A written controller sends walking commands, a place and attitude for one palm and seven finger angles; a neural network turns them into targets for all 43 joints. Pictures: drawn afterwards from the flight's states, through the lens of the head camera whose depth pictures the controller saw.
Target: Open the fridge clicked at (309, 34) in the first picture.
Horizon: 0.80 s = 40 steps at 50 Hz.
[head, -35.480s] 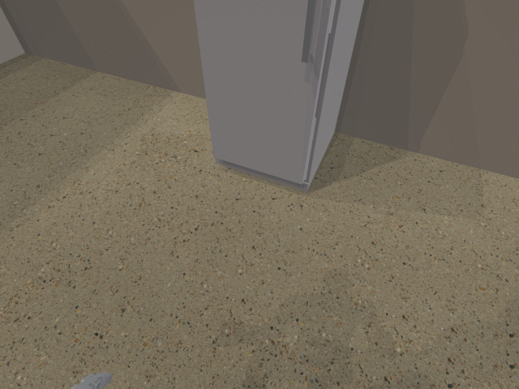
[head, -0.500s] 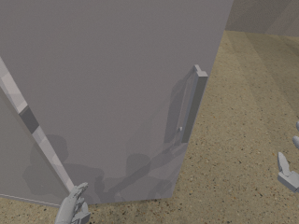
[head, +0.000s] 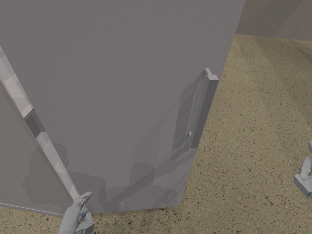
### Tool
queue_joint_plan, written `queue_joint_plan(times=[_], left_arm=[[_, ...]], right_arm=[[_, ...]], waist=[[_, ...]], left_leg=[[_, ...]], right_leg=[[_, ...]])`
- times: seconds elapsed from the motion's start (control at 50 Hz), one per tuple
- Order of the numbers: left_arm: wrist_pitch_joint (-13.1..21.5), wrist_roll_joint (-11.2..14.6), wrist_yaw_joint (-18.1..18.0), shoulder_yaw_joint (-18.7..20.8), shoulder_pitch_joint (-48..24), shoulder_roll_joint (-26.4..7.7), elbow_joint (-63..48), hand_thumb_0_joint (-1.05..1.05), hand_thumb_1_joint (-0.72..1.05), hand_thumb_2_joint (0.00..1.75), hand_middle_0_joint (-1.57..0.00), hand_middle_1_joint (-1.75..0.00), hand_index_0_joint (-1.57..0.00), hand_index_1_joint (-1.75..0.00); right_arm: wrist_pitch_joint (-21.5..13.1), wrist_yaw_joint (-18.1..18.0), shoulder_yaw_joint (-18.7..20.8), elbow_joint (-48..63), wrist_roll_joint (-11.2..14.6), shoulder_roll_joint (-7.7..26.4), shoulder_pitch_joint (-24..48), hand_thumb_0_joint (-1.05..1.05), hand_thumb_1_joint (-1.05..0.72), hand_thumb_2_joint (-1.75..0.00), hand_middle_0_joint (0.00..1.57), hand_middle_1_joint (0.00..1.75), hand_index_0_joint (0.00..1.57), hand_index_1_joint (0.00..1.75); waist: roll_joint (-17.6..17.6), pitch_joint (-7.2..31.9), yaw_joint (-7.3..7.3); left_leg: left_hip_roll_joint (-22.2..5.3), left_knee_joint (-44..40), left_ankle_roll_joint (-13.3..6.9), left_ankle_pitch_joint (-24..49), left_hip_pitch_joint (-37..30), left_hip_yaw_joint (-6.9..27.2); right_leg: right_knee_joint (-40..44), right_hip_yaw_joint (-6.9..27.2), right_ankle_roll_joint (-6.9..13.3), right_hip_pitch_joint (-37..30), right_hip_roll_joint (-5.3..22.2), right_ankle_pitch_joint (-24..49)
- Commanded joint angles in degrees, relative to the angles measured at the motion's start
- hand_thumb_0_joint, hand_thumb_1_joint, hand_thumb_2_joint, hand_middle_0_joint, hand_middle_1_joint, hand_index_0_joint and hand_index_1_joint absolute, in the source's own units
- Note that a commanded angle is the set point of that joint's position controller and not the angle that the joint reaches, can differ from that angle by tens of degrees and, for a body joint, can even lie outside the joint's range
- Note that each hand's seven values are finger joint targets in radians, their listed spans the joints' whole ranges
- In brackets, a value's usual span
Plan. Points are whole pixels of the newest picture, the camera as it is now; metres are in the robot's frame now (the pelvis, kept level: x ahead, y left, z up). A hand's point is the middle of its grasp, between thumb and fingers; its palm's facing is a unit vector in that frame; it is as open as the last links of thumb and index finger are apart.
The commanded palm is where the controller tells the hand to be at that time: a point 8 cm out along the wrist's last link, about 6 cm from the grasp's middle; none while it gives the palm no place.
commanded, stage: step back with the hand held close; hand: right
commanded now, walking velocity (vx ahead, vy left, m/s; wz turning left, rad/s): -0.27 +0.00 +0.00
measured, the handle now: (199, 112) +0.43 -0.14 +0.11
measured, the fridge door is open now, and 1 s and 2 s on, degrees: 76 76 76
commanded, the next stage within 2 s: stop stepping back and stand still in 1.30 s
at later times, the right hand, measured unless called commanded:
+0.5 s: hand out of the picture +0.14 -0.30 +0.15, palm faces +0.43 +0.76 -0.48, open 7.4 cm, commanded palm +0.08 -0.33 +0.17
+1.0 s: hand out of the picture +0.08 -0.30 +0.16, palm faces +0.49 +0.72 -0.49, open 7.4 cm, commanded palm +0.02 -0.32 +0.17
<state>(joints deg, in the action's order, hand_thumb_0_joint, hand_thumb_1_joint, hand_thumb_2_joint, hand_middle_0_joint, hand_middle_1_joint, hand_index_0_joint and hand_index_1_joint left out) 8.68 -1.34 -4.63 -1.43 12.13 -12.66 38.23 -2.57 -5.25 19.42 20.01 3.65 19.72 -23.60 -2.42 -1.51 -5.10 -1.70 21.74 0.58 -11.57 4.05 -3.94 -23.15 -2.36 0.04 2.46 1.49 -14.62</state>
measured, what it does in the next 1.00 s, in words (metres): walks backwards: left foot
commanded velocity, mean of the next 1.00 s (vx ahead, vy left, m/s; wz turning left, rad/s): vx -0.30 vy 0.00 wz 0.00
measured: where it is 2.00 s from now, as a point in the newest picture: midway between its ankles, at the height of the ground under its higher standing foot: outside the picture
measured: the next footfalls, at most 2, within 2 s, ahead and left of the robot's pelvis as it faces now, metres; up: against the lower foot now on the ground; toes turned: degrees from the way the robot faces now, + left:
left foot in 0.98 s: -0.22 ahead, +0.04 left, +0.00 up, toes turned -1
right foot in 1.60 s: -0.22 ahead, -0.14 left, +0.00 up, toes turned -2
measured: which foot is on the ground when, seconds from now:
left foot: down 0.00-0.78, up 0.80-0.96, down 0.98-1.00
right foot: down 0.00-1.00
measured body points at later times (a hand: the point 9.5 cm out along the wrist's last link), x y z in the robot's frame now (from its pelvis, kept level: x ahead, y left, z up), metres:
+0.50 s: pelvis -0.06 -0.03 -0.01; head -0.04 -0.04 +0.44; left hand +0.12 +0.21 -0.08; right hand +0.11 -0.34 +0.18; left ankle +0.01 +0.13 -0.74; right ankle -0.01 -0.12 -0.74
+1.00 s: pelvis -0.12 -0.02 -0.02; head -0.09 -0.03 +0.43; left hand +0.06 +0.20 -0.10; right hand +0.04 -0.34 +0.19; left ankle -0.22 +0.09 -0.75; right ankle -0.01 -0.12 -0.74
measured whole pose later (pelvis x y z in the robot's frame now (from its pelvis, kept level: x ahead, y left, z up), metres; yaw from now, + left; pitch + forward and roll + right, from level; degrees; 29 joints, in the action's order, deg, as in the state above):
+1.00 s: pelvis -0.12 -0.02 -0.02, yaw +0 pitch +4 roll +1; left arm 9.2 -1.3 -3.1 -0.5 13.5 -10.4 35.1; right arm -15.0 -7.8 29.1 28.9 1.6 24.3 -30.3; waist 1.1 1.9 -2.2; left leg 3.4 27.0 -1.1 -23.1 8.3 0.3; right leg -30.4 -1.1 1.6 29.0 0.5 -5.9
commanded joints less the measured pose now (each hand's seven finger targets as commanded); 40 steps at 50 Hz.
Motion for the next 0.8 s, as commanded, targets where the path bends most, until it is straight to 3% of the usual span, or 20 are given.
queue_joint_plan(times=[0.0, 0.02, 0.04, 0.06, 0.12, 0.2, 0.24, 0.3, 0.34, 0.4, 0.48, 0.54, 0.6, 0.62, 0.66, 0.7, 0.72, 0.74, 0.76, 0.78], left_arm=[[1.1, 0.8, -0.4, 1.2, -8.6, -6.1, -11.2, 0.0, 0.9, 0.9, -0.2, -0.3, -0.2, -0.3], [0.4, 0.5, -0.3, 1.3, -8.9, -5.8, -10.5, 0.0, 0.9, 0.9, -0.2, -0.3, -0.2, -0.3], [-0.4, 0.3, 0.1, 1.7, -8.0, -6.2, -11.3, 0.0, 0.9, 0.9, -0.2, -0.3, -0.2, -0.3], [-0.9, 0.5, 0.2, 2.1, -7.8, -6.5, -12.2, 0.0, 0.9, 0.9, -0.2, -0.3, -0.2, -0.3], [-2.4, 0.4, 0.2, 2.8, -7.0, -7.0, -13.9, 0.0, 0.9, 0.9, -0.2, -0.3, -0.2, -0.3], [-3.9, 0.6, 0.1, 3.5, -7.3, -6.8, -15.8, 0.0, 0.9, 0.9, -0.2, -0.3, -0.2, -0.3], [-4.4, 0.9, -0.1, 3.7, -7.3, -6.5, -16.7, 0.0, 0.9, 0.9, -0.2, -0.3, -0.2, -0.3], [-4.2, 0.9, -0.6, 3.9, -7.5, -6.8, -16.8, 0.0, 0.9, 0.9, -0.2, -0.3, -0.2, -0.3], [-3.7, 1.0, -0.7, 3.9, -6.7, -7.1, -16.7, 0.0, 0.9, 0.9, -0.2, -0.3, -0.2, -0.3], [-2.6, 1.0, -1.0, 4.1, -6.9, -8.1, -16.7, 0.0, 0.9, 0.9, -0.2, -0.3, -0.2, -0.3], [-1.3, 1.4, -0.9, 4.2, -5.8, -8.7, -16.4, 0.0, 0.9, 0.9, -0.2, -0.3, -0.2, -0.3], [-0.4, 1.3, -0.8, 4.5, -4.8, -8.3, -16.0, 0.0, 0.9, 0.9, -0.2, -0.3, -0.2, -0.3], [0.0, 0.7, -0.4, 4.5, -3.7, -7.9, -15.1, 0.0, 0.9, 0.9, -0.2, -0.3, -0.2, -0.3], [0.2, 0.7, -0.2, 4.0, -3.4, -6.8, -14.5, 0.0, 0.9, 0.9, -0.2, -0.3, -0.2, -0.3], [0.5, 0.5, 0.0, 3.5, -2.7, -6.2, -13.2, 0.0, 0.9, 0.9, -0.2, -0.3, -0.2, -0.3], [0.8, 0.5, -0.4, 3.7, -3.3, -6.9, -13.3, 0.0, 0.9, 0.9, -0.2, -0.3, -0.2, -0.3], [1.2, 0.7, -0.6, 3.7, -3.5, -7.4, -13.9, 0.0, 0.9, 0.9, -0.2, -0.3, -0.2, -0.3], [1.8, 0.8, -0.8, 4.0, -4.5, -8.5, -14.5, 0.0, 0.9, 0.9, -0.2, -0.3, -0.2, -0.3], [2.4, 0.5, -0.9, 4.4, -5.1, -8.7, -14.7, 0.0, 0.9, 0.9, -0.2, -0.3, -0.2, -0.3], [2.7, 0.3, -0.7, 4.7, -5.0, -8.1, -14.2, 0.0, 0.9, 0.9, -0.2, -0.3, -0.2, -0.3]], right_arm=[[-8.1, -2.0, 11.9, 15.9, -1.1, 17.4, 17.4, 0.0, -0.9, -0.9, 0.2, 0.3, 0.2, 0.3], [-7.4, -1.7, 8.5, 10.9, -1.2, 12.8, 9.1, 0.0, -0.9, -0.9, 0.2, 0.3, 0.2, 0.3], [-7.1, -1.6, 7.4, 11.0, -1.6, 11.5, 6.2, 0.0, -0.9, -0.9, 0.2, 0.3, 0.2, 0.3], [-7.0, -1.4, 6.6, 11.2, -1.5, 10.3, 3.9, 0.0, -0.9, -0.9, 0.2, 0.3, 0.2, 0.3], [-7.8, -1.8, 8.4, 14.4, -1.4, 11.3, -2.6, 0.0, -0.9, -0.9, 0.2, 0.3, 0.2, 0.3], [-8.5, -2.4, 12.7, 19.0, -1.1, 15.0, -6.5, 0.0, -0.9, -0.9, 0.2, 0.3, 0.2, 0.3], [-8.9, -2.6, 13.1, 20.3, -0.9, 15.1, -7.2, 0.0, -0.9, -0.9, 0.2, 0.3, 0.2, 0.3], [-9.8, -2.8, 14.0, 21.7, -1.0, 16.0, -5.5, 0.0, -0.9, -0.9, 0.2, 0.3, 0.2, 0.3], [-10.2, -3.0, 13.1, 20.4, -1.2, 14.6, -5.2, 0.0, -0.9, -0.9, 0.2, 0.3, 0.2, 0.3], [-10.8, -3.1, 12.6, 19.3, -2.1, 13.2, -3.0, 0.0, -0.9, -0.9, 0.2, 0.3, 0.2, 0.3], [-11.7, -3.2, 11.5, 17.6, -3.5, 11.4, -0.2, 0.0, -0.9, -0.9, 0.2, 0.3, 0.2, 0.3], [-12.6, -3.3, 12.3, 17.7, -3.9, 12.4, -0.1, 0.0, -0.9, -0.9, 0.2, 0.3, 0.2, 0.3], [-13.4, -3.3, 12.4, 20.7, -3.8, 14.0, 2.9, 0.0, -0.9, -0.9, 0.2, 0.3, 0.2, 0.3], [-13.5, -3.4, 11.6, 21.2, -3.3, 13.7, 3.1, 0.0, -0.9, -0.9, 0.2, 0.3, 0.2, 0.3], [-13.8, -4.1, 11.3, 21.8, -2.8, 14.2, 3.4, 0.0, -0.9, -0.9, 0.2, 0.3, 0.2, 0.3], [-14.1, -4.5, 12.4, 23.0, -2.7, 15.0, 3.1, 0.0, -0.9, -0.9, 0.2, 0.3, 0.2, 0.3], [-14.4, -4.6, 12.8, 23.1, -2.7, 14.4, 1.9, 0.0, -0.9, -0.9, 0.2, 0.3, 0.2, 0.3], [-14.9, -4.6, 13.5, 24.2, -3.3, 13.8, 1.6, 0.0, -0.9, -0.9, 0.2, 0.3, 0.2, 0.3], [-15.2, -4.5, 15.1, 23.3, -4.1, 13.8, 1.1, 0.0, -0.9, -0.9, 0.2, 0.3, 0.2, 0.3], [-15.5, -4.3, 15.5, 23.2, -4.6, 14.1, 1.7, 0.0, -0.9, -0.9, 0.2, 0.3, 0.2, 0.3]], waist=[[0.2, -2.4, 2.87], [4.3, -3.1, 3.04], [5.4, -0.8, 2.86], [3.9, 1.7, 2.95], [-1.1, 9.8, 2.95], [0.9, 14.8, 2.79], [1.7, 14.1, 2.96], [-0.7, 11.6, 3.06], [-1.8, 9.4, 3.18], [-5.5, 6.8, 3.06], [-5.2, 3.4, 3.32], [0.6, 3.3, 3.7], [6.1, 2.8, 4.39], [8.1, 3.0, 4.67], [7.7, 5.2, 5.08], [1.3, 6.4, 5.05], [-4.4, 6.7, 4.87], [-12.8, 7.8, 4.33], [-17.4, 7.8, 3.62], [-16.3, 7.3, 3.75]], left_leg=[[-2.9, -7.7, -1.3, 6.4, 7.1, 6.3], [-3.1, -8.1, -1.2, 6.6, 9.1, 6.3], [-3.4, -7.4, -1.2, 8.0, 8.5, 5.9], [-3.8, -6.5, -1.1, 9.3, 8.3, 5.8], [-3.2, -1.1, -0.5, 17.2, 4.0, 3.7], [-2.4, 3.0, -0.1, 21.7, 1.5, 3.2], [-2.2, 4.1, 0.1, 21.9, 2.2, 3.6], [-1.7, 5.5, 0.4, 19.8, 2.4, 4.1], [-1.0, 6.5, 0.7, 16.3, 2.8, 4.3], [0.8, 11.1, 0.8, 9.5, -2.1, 4.0], [1.3, 15.3, 0.8, 3.8, -4.9, 5.0], [-0.3, 10.5, 0.0, -0.1, 0.3, 8.9], [-4.6, 1.0, -2.6, -12.6, 12.2, 14.8], [-6.6, -1.8, -3.5, -14.9, 18.4, 15.5], [-8.3, -3.0, -4.2, -15.2, 24.6, 13.8], [-5.1, 1.9, -2.6, -12.0, 21.5, 10.5], [-1.7, 7.9, -1.1, -9.8, 16.3, 7.7], [2.6, 19.0, 0.5, -5.3, 7.1, 4.7], [5.8, 30.6, 1.4, -3.3, -1.3, 3.3], [6.4, 36.8, 1.4, -5.5, -3.5, 4.3]], right_leg=[[1.5, 1.4, 1.9, 8.4, -0.7, 3.6], [0.8, 1.7, 2.0, 7.9, -0.6, 4.8], [0.1, 1.3, 1.8, 7.8, -0.4, 6.6], [-0.4, 1.0, 1.8, 6.8, -0.3, 8.1], [0.2, 1.2, 1.6, 5.5, 1.0, 17.8], [-0.4, 2.4, 1.5, 7.3, 1.8, 22.4], [-0.5, 2.7, 1.6, 9.3, 2.1, 21.1], [0.6, 3.5, 2.2, 13.6, 2.5, 16.2], [2.1, 4.0, 2.7, 16.9, 3.3, 10.9], [6.8, 6.8, 4.7, 27.7, 5.0, -5.6], [8.4, 8.7, 6.7, 39.4, 6.6, -23.1], [2.9, 8.0, 6.2, 37.1, 4.3, -23.6], [-6.1, 5.8, 4.2, 29.1, 0.7, -20.9], [-9.9, 4.2, 3.1, 22.9, -0.5, -16.8], [-13.5, 3.0, 1.9, 14.6, -1.4, -11.2], [-6.3, 6.0, 2.6, 16.0, 0.4, -11.5], [0.5, 9.9, 3.7, 21.2, 2.9, -14.4], [8.4, 16.1, 5.9, 29.9, 7.9, -21.0], [14.7, 21.8, 8.7, 39.4, 13.3, -28.5], [16.9, 23.1, 10.4, 43.0, 15.7, -29.5]])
